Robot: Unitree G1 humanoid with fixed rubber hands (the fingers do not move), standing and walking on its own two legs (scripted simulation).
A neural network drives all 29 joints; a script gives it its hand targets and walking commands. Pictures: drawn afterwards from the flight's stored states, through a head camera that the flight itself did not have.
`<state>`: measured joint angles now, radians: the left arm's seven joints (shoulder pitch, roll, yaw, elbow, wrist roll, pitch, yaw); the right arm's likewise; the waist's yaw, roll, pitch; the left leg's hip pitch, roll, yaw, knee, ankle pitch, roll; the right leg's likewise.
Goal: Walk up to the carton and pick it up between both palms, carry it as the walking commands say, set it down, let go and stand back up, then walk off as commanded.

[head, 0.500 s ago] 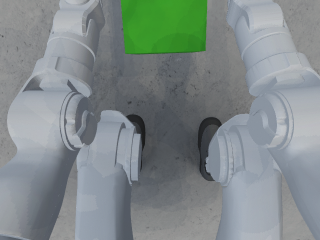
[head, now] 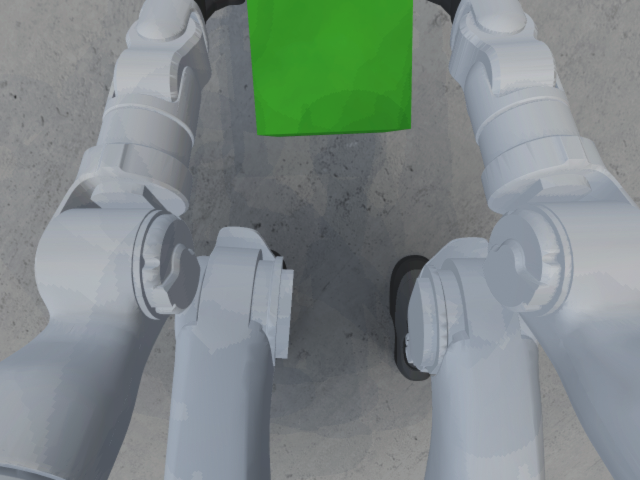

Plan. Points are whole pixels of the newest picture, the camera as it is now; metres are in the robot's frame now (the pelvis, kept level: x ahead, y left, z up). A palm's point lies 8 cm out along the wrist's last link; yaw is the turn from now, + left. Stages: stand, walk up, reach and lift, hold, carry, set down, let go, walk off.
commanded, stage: reach and lift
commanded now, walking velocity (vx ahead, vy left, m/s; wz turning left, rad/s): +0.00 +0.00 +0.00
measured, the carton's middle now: (327, 6) +0.55 +0.04 -0.27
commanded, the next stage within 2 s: none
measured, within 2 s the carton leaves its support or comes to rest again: leaves its support in 0.18 s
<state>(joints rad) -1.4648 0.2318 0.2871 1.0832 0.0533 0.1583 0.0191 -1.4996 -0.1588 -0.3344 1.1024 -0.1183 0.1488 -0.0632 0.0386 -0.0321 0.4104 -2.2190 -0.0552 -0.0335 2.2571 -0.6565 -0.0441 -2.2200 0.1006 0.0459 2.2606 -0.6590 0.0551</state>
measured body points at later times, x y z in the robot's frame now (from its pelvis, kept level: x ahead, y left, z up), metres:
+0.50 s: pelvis -0.02 +0.00 +0.01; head +0.35 +0.02 +0.27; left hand +0.53 +0.16 -0.16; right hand +0.54 -0.09 -0.16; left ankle +0.09 +0.13 -0.33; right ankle +0.09 -0.13 -0.33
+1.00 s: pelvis -0.01 +0.00 +0.03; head +0.34 +0.02 +0.31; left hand +0.53 +0.16 -0.11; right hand +0.55 -0.09 -0.11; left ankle +0.09 +0.13 -0.33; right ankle +0.09 -0.13 -0.33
